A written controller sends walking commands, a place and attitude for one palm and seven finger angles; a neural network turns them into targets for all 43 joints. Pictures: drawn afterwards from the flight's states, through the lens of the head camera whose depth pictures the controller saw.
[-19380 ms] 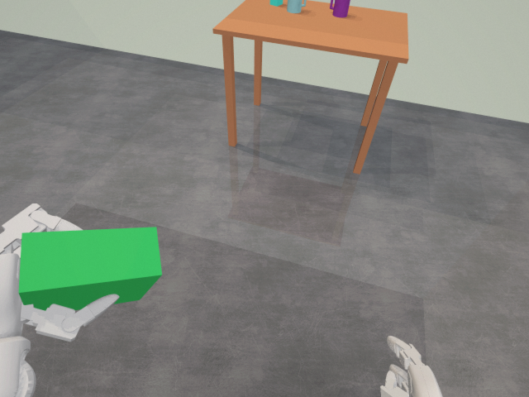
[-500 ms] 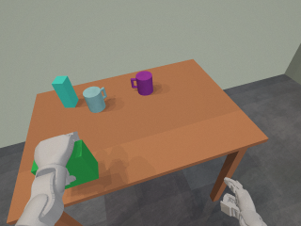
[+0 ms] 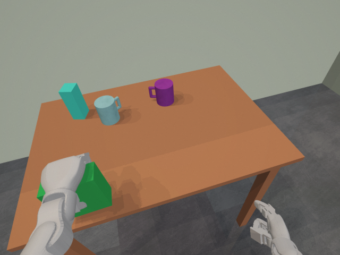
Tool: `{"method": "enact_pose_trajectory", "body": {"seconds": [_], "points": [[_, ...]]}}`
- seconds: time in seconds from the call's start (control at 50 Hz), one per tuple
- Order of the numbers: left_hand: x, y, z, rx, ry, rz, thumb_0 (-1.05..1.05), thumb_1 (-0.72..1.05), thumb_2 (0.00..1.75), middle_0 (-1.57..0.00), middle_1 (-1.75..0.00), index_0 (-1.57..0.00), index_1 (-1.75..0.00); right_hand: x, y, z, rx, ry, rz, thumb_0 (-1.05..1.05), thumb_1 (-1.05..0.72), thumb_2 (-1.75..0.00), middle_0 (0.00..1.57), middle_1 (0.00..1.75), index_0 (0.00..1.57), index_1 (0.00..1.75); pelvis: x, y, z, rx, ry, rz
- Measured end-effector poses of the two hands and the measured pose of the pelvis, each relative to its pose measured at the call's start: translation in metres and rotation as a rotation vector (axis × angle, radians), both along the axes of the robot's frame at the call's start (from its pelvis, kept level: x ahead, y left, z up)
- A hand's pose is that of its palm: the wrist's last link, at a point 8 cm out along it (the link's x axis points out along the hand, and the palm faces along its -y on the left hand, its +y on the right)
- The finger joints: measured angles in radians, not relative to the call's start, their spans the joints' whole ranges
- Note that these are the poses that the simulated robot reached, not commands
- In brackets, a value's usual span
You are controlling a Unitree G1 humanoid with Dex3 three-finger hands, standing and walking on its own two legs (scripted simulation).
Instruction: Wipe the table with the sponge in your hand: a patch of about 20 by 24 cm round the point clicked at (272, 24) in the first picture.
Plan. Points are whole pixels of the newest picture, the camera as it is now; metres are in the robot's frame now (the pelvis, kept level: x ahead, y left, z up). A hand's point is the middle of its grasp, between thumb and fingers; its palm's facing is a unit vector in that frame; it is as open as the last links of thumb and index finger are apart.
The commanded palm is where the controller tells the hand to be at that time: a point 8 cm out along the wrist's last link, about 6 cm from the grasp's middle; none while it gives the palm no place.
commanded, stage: lower the sponge onto the table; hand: left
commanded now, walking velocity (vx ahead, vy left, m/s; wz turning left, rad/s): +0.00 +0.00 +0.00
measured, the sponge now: (82, 196) +0.23 +0.28 -0.01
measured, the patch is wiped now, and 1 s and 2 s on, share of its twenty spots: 0.00 0.00 0.45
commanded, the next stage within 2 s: wipe forward along the first lane in 0.88 s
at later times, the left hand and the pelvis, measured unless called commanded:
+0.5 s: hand (82, 186) +0.24 +0.28 +0.01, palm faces -0.05 -0.11 -0.99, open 9.8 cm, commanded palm +0.22 +0.28 +0.08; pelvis +0.01 +0.00 +0.00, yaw +0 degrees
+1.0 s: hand (79, 190) +0.24 +0.29 +0.00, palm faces -0.08 -0.08 -0.99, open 9.8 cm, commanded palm +0.23 +0.29 +0.06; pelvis +0.00 +0.00 -0.01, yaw +0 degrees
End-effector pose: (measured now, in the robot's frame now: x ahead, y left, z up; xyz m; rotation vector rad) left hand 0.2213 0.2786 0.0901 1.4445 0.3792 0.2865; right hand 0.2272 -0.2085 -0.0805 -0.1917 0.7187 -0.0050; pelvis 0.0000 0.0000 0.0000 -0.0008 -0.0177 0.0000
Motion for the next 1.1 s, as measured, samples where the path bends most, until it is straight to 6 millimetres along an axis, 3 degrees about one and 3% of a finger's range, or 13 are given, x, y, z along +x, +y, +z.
{"method": "enact_pose_trajectory", "body": {"seconds": [0.42,0.66,0.78,1.1], "points": [[0.009,-0.003,-0.019,-0.001,0.024,0.001,0.0,-0.47,1.02,-0.77,-1.34,-0.77,-1.35,-0.006,-0.007,-0.007,-0.008,0.039,-0.027,0.01,-0.91,-0.9,0.2,0.3,0.21,0.3,0.006,0.002,-0.002,-0.001,0.028,-0.002],[-0.005,-0.002,-0.028,-0.001,0.026,0.032,0.0,-0.47,1.03,-0.77,-1.34,-0.77,-1.35,-0.005,-0.009,-0.007,-0.001,0.038,-0.029,0.01,-0.91,-0.9,0.2,0.3,0.21,0.3,0.007,0.0,-0.003,-0.001,0.031,-0.004],[-0.002,0.001,-0.029,0.015,0.027,0.03,0.0,-0.47,1.03,-0.77,-1.34,-0.77,-1.35,-0.005,-0.009,-0.008,-0.007,0.035,-0.027,0.01,-0.91,-0.9,0.2,0.3,0.21,0.3,0.004,-0.002,-0.004,-0.001,0.032,0.006],[0.01,0.006,-0.033,0.043,0.035,0.024,0.0,-0.47,1.03,-0.77,-1.34,-0.77,-1.35,-0.026,-0.019,-0.019,-0.012,0.084,-0.062,0.01,-0.91,-0.9,0.2,0.3,0.21,0.3,-0.001,-0.003,-0.007,-0.001,0.056,0.009]]}}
